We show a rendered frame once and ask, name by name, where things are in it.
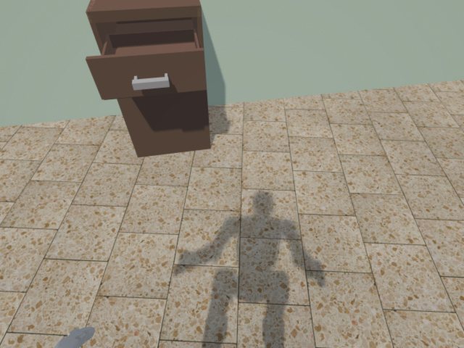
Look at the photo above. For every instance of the cabinet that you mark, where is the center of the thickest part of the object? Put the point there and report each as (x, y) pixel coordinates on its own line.
(158, 124)

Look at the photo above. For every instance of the handle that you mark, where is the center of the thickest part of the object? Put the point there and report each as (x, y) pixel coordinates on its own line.
(147, 83)

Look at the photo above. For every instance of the left robot hand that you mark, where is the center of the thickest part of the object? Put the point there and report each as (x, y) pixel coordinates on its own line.
(76, 338)

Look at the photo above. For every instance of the drawer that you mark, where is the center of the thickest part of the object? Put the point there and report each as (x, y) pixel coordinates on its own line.
(149, 55)

